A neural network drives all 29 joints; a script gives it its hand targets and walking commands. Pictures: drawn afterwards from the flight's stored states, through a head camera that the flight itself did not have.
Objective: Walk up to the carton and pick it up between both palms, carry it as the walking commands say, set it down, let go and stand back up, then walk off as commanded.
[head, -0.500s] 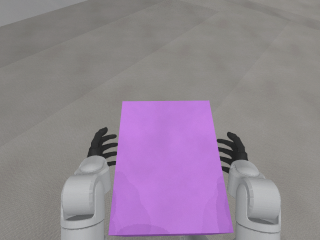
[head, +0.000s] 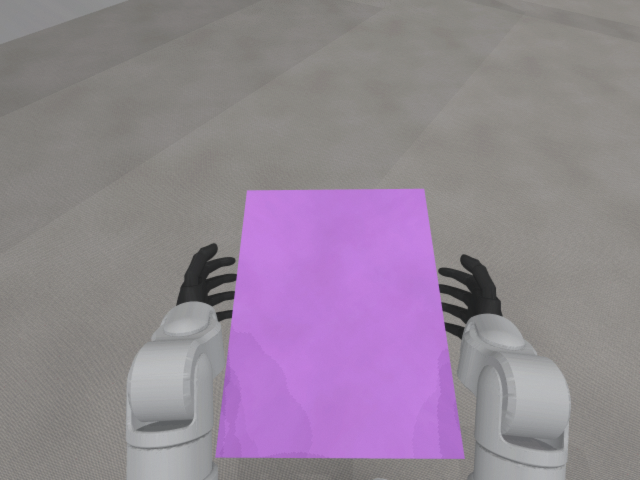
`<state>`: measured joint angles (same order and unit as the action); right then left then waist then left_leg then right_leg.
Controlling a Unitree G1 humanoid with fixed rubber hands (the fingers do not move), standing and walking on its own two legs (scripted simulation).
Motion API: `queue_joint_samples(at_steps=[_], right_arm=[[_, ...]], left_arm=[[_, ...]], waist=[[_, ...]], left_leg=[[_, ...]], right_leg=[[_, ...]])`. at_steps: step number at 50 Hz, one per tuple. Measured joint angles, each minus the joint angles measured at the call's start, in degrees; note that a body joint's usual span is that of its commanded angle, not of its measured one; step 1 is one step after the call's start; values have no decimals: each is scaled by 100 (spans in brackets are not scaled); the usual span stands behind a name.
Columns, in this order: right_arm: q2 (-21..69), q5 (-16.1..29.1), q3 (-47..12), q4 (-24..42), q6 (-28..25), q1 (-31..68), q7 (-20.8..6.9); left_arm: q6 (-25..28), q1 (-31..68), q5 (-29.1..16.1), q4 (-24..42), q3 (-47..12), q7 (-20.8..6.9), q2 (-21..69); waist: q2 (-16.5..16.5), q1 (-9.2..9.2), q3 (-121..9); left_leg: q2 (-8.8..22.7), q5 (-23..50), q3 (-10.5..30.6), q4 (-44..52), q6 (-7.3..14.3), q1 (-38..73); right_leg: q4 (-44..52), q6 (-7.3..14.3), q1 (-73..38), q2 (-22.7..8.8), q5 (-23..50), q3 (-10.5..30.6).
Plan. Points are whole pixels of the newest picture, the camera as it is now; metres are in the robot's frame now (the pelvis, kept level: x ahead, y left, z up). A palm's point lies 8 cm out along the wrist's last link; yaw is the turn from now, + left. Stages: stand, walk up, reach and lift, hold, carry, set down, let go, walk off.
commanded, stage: carry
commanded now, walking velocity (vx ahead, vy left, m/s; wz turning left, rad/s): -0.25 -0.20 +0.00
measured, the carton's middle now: (335, 326) +0.31 -0.01 +0.02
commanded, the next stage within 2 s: none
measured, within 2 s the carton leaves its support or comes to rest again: neither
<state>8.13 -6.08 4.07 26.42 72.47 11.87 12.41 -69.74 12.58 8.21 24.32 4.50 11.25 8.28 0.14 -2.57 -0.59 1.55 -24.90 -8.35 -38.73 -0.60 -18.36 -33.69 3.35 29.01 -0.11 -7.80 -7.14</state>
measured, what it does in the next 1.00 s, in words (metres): walks backwards: right foot, then left foot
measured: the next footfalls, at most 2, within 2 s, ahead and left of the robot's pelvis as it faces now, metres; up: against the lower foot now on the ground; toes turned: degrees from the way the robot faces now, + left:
right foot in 0.36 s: -0.09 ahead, -0.27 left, +0.00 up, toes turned -6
left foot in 0.64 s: -0.22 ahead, -0.10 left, +0.00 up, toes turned +9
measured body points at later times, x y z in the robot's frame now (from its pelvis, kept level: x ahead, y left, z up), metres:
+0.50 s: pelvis -0.18 -0.15 +0.01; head -0.15 -0.16 +0.46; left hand +0.11 -0.01 +0.10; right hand +0.09 -0.32 +0.08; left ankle -0.17 -0.02 -0.65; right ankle -0.13 -0.27 -0.72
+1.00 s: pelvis -0.37 -0.28 +0.01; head -0.35 -0.28 +0.45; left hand -0.08 -0.12 +0.11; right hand -0.08 -0.43 +0.10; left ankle -0.26 -0.10 -0.72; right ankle -0.38 -0.44 -0.72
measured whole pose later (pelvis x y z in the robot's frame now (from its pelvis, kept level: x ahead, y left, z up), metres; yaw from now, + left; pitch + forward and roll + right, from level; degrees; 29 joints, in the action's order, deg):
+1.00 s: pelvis -0.37 -0.28 +0.01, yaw -1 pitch +3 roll -2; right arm 8.2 -8.1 3.9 24.5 71.5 12.2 10.9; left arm -71.3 13.1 6.5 25.1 5.0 12.9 8.3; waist -1.6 2.5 -2.2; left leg 11.6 -5.2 -3.8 -31.6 -4.7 -29.1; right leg -32.6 -2.9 18.0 -3.0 -21.0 -2.8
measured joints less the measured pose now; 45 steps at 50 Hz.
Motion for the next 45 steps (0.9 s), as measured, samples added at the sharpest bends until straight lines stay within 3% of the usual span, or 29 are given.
queue_joint_samples(at_steps=[1, 3, 6, 8, 11, 15, 17, 18, 19, 21, 22, 24, 26, 30, 32, 33, 35, 38, 40, 45], right_arm=[[5, -25, -24, -98, -36, 1, -31], [-1, -50, -78, -279, -18, -18, -104], [-12, -130, -100, -339, -24, -92, -173], [-9, -164, -23, -305, -53, -75, -210], [5, -172, 50, -231, -92, 2, -239], [18, -207, 37, -194, -96, 78, -202], [23, -228, 27, -199, -65, 109, -171], [25, -233, 42, -217, -57, 138, -158], [16, -230, 75, -268, -78, 113, -158], [-4, -169, 136, -303, -44, -27, -133], [-14, -134, 125, -281, -18, -88, -105], [-27, -71, 56, -205, 0, -155, -46], [-28, 9, -18, -93, 0, -152, -6], [-17, 37, -50, 25, -40, -89, 29], [-8, 14, -33, -7, -51, -44, 6], [-3, -11, -57, -99, -86, -43, -24], [-12, -40, -111, -292, -68, -77, -100], [-24, -113, -124, -362, -67, -170, -165], [-22, -137, -51, -321, -95, -162, -207], [-5, -154, 19, -201, -156, -53, -220]], left_arm=[[7, -33, -8, -25, 25, 13, -9], [-48, -203, -37, -12, 35, 54, -33], [-169, -306, -126, 85, -3, 80, -50], [-197, -253, -172, 127, -43, 105, -46], [-184, -105, -193, 157, -30, 156, -23], [-188, 70, -185, 118, 52, 175, 10], [-188, 133, -173, 56, 96, 158, 23], [-172, 157, -162, 11, 110, 141, 31], [-125, 144, -143, -93, 87, 110, 34], [-127, 88, -141, -263, 25, 39, 20], [-139, 41, -137, -274, 2, 4, 10], [-128, -34, -102, -213, -19, -34, -3], [-72, -57, -38, -120, -7, -21, -7], [7, -54, -1, 27, -11, -19, -7], [28, -65, -6, 36, -27, 15, -12], [38, -98, -15, 12, -3, 27, -21], [-20, -284, -50, 15, 4, 63, -45], [-155, -404, -159, 108, -36, 87, -62], [-174, -358, -199, 145, -76, 112, -59], [-151, -120, -207, 184, -52, 186, -25]], waist=[[159, 30, -8], [161, 138, -18], [88, 332, 55], [42, 441, 78], [-37, 527, 53], [-144, 541, -46], [-190, 536, -95], [-245, 544, -96], [-319, 507, -70], [-276, 349, 25], [-244, 269, 90], [-202, 123, 181], [-162, 9, 211], [-69, -27, 55], [5, 8, -44], [175, 39, -44], [193, 139, -64], [111, 318, -1], [60, 417, 26], [-74, 509, -30]], left_leg=[[-51, 247, -14, 140, 167, -10], [78, 476, 38, 177, 310, -93], [293, 809, 143, 462, 220, -65], [415, 1039, 215, 615, 131, -117], [610, 1322, 309, 721, -11, -307], [883, 1657, 418, 765, -253, -664], [1009, 1787, 472, 679, -407, -889], [1094, 1814, 500, 565, -476, -1018], [1105, 1276, 564, 314, -520, -1171], [770, -190, 684, -874, -466, -1506], [589, -485, 694, -1509, -401, -1609], [331, -523, 577, -2409, -312, -1649], [168, -497, 367, -2568, -267, -1435], [-26, -534, 78, -1193, -157, -565], [-25, 133, -14, 14, -2, -44], [-83, 426, -39, 162, 183, -45], [27, 555, 8, 172, 348, -135], [242, 822, 120, 437, 267, -129], [367, 1066, 193, 599, 179, -188], [696, 1570, 345, 792, -59, -539]], right_leg=[[-18, -77, 45, -37, 0, 35], [-881, -344, 283, 115, -1115, 224], [-2451, -523, 524, 167, -1508, 513], [-2831, -604, 471, 82, -1477, 675], [-2509, -691, 150, -95, -1652, 775], [-1223, -709, -501, -257, -1790, 600], [-229, -649, -948, -275, -1477, 458], [162, -645, -1044, -254, -964, 401], [105, -615, -924, -205, -683, 373], [-76, -500, -747, -281, -655, 359], [-76, -445, -714, -311, -646, 360], [-40, -345, -632, -312, -546, 346], [-52, -255, -494, -274, -423, 303], [-55, -82, -135, -123, -170, 113], [-28, -14, 24, -39, -24, -20], [-34, -76, 64, -87, 5, 14], [-822, -343, 278, 47, -1119, 205], [-2415, -528, 530, 117, -1531, 503], [-2848, -612, 493, 44, -1470, 663], [-2048, -725, -127, -209, -1765, 729]])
